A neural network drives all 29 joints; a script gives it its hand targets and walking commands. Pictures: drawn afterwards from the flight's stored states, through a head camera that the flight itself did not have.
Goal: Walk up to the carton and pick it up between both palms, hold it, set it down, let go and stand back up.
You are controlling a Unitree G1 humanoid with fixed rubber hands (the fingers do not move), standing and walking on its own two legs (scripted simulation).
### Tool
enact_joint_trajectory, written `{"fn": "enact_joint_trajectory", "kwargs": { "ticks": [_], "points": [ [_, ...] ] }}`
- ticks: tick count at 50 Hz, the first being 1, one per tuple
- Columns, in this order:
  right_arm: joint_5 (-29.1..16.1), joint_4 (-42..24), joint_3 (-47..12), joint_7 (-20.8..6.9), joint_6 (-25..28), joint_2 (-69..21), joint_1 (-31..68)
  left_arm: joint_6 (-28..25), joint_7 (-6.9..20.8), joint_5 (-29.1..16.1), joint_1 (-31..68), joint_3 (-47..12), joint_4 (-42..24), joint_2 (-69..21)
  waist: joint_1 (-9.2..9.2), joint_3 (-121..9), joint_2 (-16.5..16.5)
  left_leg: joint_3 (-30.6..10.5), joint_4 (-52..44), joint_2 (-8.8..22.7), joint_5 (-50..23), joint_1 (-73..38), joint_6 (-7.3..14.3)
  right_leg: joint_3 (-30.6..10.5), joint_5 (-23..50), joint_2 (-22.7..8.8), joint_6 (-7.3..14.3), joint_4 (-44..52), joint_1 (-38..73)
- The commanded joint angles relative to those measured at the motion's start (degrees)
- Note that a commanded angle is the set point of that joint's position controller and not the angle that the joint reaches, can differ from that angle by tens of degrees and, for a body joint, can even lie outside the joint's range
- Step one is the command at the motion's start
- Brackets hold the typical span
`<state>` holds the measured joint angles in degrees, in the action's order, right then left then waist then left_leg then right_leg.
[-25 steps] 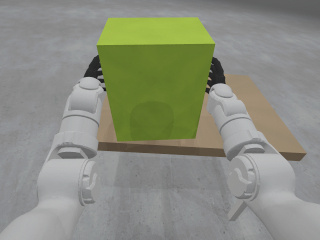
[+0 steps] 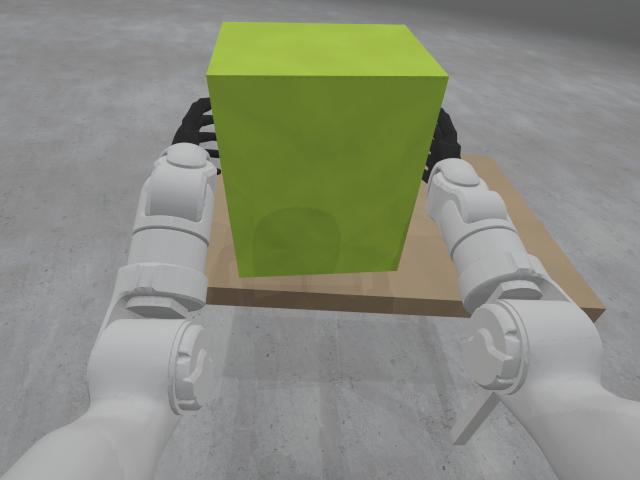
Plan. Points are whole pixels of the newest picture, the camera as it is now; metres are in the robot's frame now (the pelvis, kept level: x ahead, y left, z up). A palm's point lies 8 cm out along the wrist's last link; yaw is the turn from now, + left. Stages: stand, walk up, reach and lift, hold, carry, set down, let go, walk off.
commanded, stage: reach and lift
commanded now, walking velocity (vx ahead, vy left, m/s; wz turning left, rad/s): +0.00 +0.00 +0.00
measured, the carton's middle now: (317, 157) +0.45 +0.03 +0.24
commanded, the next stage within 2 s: hold in 1.10 s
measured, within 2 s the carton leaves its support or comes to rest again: neither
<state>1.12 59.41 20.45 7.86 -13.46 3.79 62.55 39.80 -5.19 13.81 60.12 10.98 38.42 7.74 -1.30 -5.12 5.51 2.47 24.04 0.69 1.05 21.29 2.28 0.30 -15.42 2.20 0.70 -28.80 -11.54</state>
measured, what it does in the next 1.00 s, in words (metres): stands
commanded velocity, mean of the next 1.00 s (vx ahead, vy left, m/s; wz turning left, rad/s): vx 0.00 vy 0.00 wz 0.00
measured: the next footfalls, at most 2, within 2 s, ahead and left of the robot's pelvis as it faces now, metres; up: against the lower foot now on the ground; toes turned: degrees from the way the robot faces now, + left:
none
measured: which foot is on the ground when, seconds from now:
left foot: down 0.00-1.00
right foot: down 0.00-1.00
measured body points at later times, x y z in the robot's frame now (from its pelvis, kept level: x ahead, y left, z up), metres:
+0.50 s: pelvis +0.00 +0.00 +0.00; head -0.05 +0.05 +0.44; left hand +0.42 +0.18 +0.26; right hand +0.43 -0.12 +0.27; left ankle +0.13 +0.09 -0.73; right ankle +0.00 -0.12 -0.73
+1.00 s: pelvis +0.00 +0.00 +0.00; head -0.07 +0.05 +0.44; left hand +0.40 +0.19 +0.28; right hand +0.42 -0.12 +0.30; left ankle +0.13 +0.09 -0.73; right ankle +0.00 -0.12 -0.73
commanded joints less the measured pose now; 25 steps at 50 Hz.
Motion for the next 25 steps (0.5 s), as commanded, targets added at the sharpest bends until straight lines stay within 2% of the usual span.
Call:
{"fn": "enact_joint_trajectory", "kwargs": {
  "ticks": [1,2,3,4,5,6,8,9,10,11,12,13,15,17,18,19,20,21,22,23,24,25],
  "points": [
    [-11.2,-15.4,-15.9,-10.2,1.8,-23.1,57.1,-4.4,8.7,-8.5,44.8,-12.3,-12.0,-39.6,-2.22,-31.7,-9.4,-5.0,-6.6,2.9,8.6,-42.5,-2.4,0.5,0.8,-2.0,-0.6,17.0,-9.3],
    [-11.0,-16.1,-15.7,-10.3,1.7,-22.4,56.4,-4.5,8.5,-9.6,44.8,-13.6,-13.2,-40.4,-2.93,-32.9,-9.6,-5.6,-6.8,3.5,9.1,-43.4,-2.9,0.4,1.0,-2.1,-0.1,17.1,-9.5],
    [-11.3,-16.6,-15.8,-10.3,2.0,-23.0,57.9,-4.6,8.5,-9.6,46.5,-14.0,-13.1,-40.5,-2.6,-34.2,-9.3,-5.7,-5.7,2.9,9.4,-44.6,-2.8,0.2,-1.1,-2.6,0.2,17.3,-11.7],
    [-11.2,-17.2,-15.3,-10.2,1.9,-22.8,57.8,-4.7,8.3,-10.2,47.1,-14.9,-14.4,-40.9,-3.4,-35.5,-9.6,-6.0,-5.4,3.2,8.3,-46.2,-3.3,0.2,0.0,-2.8,0.4,17.3,-12.8],
    [-11.8,-17.4,-16.4,-9.9,1.8,-23.9,59.0,-4.8,8.6,-10.3,48.3,-14.1,-14.0,-39.4,-2.77,-35.2,-8.0,-5.5,-4.5,2.4,8.1,-45.9,-2.2,-0.3,-0.8,-3.3,0.0,17.8,-13.3],
    [-11.3,-16.3,-15.4,-9.7,1.4,-22.9,57.2,-4.5,8.8,-10.3,47.1,-14.5,-14.5,-40.0,-3.71,-33.9,-9.0,-6.0,-4.2,2.6,6.9,-47.4,-2.7,-0.3,-0.4,-3.6,0.5,18.0,-15.0],
    [-10.9,-16.1,-15.7,-9.7,1.2,-22.9,57.7,-4.2,8.9,-8.7,46.9,-12.2,-12.8,-38.7,-2.36,-33.2,-7.9,-5.9,-4.8,2.5,9.0,-46.1,-2.0,0.1,-2.0,-3.3,0.5,18.1,-14.2],
    [-11.8,-16.7,-16.6,-9.7,1.5,-23.2,58.6,-4.4,8.8,-9.3,48.5,-13.7,-15.0,-39.7,-2.55,-34.8,-8.4,-5.6,-4.0,2.2,7.3,-47.6,-2.4,0.3,-1.6,-3.5,0.4,17.9,-15.3],
    [-11.8,-18.7,-17.2,-9.7,1.6,-23.5,61.2,-4.2,8.2,-10.0,48.9,-14.5,-14.3,-40.6,-2.56,-36.3,-8.8,-5.7,-4.6,2.8,8.0,-46.5,-2.6,0.4,-0.6,-2.8,0.4,17.3,-14.1],
    [-12.1,-17.1,-16.9,-9.3,0.8,-23.8,59.3,-3.9,8.6,-9.5,47.1,-12.9,-12.8,-39.0,-2.33,-34.0,-8.2,-5.3,-4.5,2.4,6.7,-45.5,-2.0,0.1,0.4,-3.0,0.1,17.7,-13.5],
    [-11.7,-16.0,-15.7,-9.1,0.8,-22.1,57.7,-3.5,9.2,-9.0,45.4,-12.3,-10.5,-39.2,-3.74,-31.3,-7.2,-6.0,-3.7,2.0,8.2,-47.9,-1.9,-0.2,-3.0,-4.2,0.7,18.8,-17.3],
    [-11.7,-16.0,-15.4,-9.2,1.0,-22.6,57.1,-4.0,9.2,-9.7,47.4,-13.7,-14.1,-40.3,-4.13,-33.3,-8.2,-6.2,-2.9,2.3,6.4,-50.0,-2.6,-0.3,-2.6,-4.5,1.2,18.7,-18.7],
    [-12.3,-16.3,-15.8,-9.2,0.7,-21.6,57.2,-3.5,9.1,-9.5,47.2,-13.9,-14.2,-39.4,-4.12,-33.6,-8.8,-6.3,-3.2,2.7,6.6,-49.4,-2.7,-0.3,-1.9,-4.0,1.0,18.4,-17.4],
    [-13.3,-17.8,-16.8,-9.3,0.8,-21.6,58.6,-3.6,9.2,-9.4,47.5,-13.6,-14.0,-39.4,-3.6,-35.2,-7.2,-6.5,-2.3,2.3,6.5,-51.7,-2.5,-0.4,-3.7,-4.5,1.3,19.3,-19.6],
    [-13.0,-15.7,-16.2,-9.3,0.3,-21.9,57.6,-3.4,8.8,-9.6,48.0,-13.8,-14.8,-39.5,-3.6,-33.6,-9.0,-6.4,-3.5,2.9,7.3,-49.3,-2.9,-0.3,-3.2,-3.9,1.0,18.5,-18.6],
    [-12.6,-15.1,-15.5,-9.5,0.1,-21.1,56.3,-3.3,8.6,-9.2,48.0,-14.0,-15.0,-39.4,-4.36,-34.0,-9.9,-6.5,-4.2,3.1,8.9,-49.1,-3.3,-0.1,-2.8,-3.6,1.0,18.0,-17.5],
    [-12.7,-16.1,-15.6,-9.4,0.2,-21.8,57.2,-3.5,8.4,-10.4,49.3,-15.4,-17.8,-40.7,-5.06,-35.6,-10.5,-6.2,-4.4,3.3,7.4,-48.6,-3.6,0.4,0.0,-3.0,0.7,17.3,-15.6],
    [-12.3,-16.7,-15.9,-9.4,-0.2,-20.9,57.1,-3.1,8.3,-10.6,47.9,-15.5,-16.9,-40.0,-4.95,-35.8,-10.4,-6.4,-4.8,3.6,8.9,-47.9,-3.7,0.2,-0.7,-3.0,0.7,17.4,-15.0],
    [-13.4,-16.5,-17.2,-9.3,-0.6,-21.4,57.8,-2.5,8.4,-10.0,46.9,-14.5,-15.8,-38.9,-3.67,-35.2,-10.0,-5.9,-5.1,3.5,8.2,-46.8,-3.1,0.1,0.2,-2.6,0.1,17.4,-13.5],
    [-13.1,-16.6,-17.4,-9.7,-0.5,-21.6,58.0,-2.7,7.9,-10.5,48.1,-15.7,-18.1,-40.2,-4.15,-35.4,-10.9,-6.3,-5.6,3.8,8.2,-45.9,-3.7,0.6,0.7,-2.3,0.2,16.7,-13.0],
    [-13.8,-17.0,-17.4,-9.7,-0.6,-21.8,57.9,-2.5,7.8,-10.7,47.8,-15.8,-18.0,-40.2,-4.12,-36.6,-10.4,-6.1,-5.3,3.6,8.0,-46.9,-3.5,0.2,1.3,-2.7,0.0,16.9,-12.7],
    [-13.8,-16.9,-17.5,-9.6,-0.9,-21.9,58.1,-2.1,7.7,-10.2,47.8,-15.1,-18.3,-39.7,-3.54,-35.8,-10.8,-6.0,-6.2,3.8,8.9,-45.3,-3.5,0.3,1.0,-2.1,-0.1,16.7,-11.8]
  ]
}}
